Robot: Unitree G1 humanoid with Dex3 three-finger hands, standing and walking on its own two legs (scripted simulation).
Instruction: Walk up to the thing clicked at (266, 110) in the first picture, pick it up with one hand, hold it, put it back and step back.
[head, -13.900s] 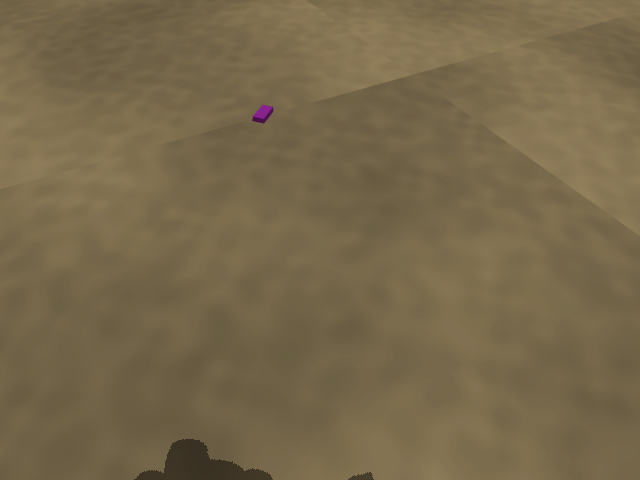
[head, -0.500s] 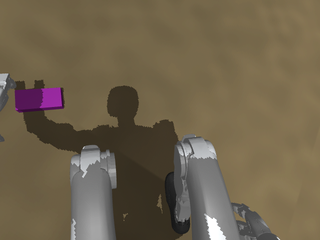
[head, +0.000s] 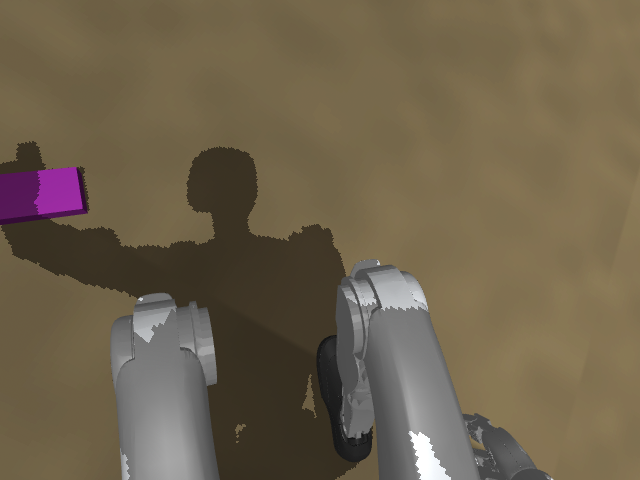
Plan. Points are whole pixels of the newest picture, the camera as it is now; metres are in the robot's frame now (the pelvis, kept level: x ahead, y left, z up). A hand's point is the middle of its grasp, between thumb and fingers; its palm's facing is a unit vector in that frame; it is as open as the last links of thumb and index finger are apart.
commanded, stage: rise first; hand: left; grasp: from above
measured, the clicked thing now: (31, 196) +0.48 +0.33 -0.31
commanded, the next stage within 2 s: approach in 1.60 s
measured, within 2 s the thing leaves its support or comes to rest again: neither
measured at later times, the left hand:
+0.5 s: hand out of the picture +0.42 +0.37 -0.19, palm faces -0.46 -0.11 -0.88, open 13.9 cm
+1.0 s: hand out of the picture +0.43 +0.37 -0.20, palm faces -0.46 -0.11 -0.88, open 13.5 cm
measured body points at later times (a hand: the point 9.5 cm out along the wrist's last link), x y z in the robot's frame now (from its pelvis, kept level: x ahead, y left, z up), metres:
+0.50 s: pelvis +0.00 +0.01 +0.00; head +0.24 +0.11 +0.36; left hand +0.44 +0.37 -0.13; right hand +0.07 -0.27 -0.09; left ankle +0.06 +0.12 -0.29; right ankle +0.10 -0.14 -0.29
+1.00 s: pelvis +0.00 +0.01 -0.01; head +0.25 +0.12 +0.35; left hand +0.45 +0.37 -0.15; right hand +0.06 -0.26 -0.09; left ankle +0.06 +0.12 -0.29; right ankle +0.10 -0.14 -0.29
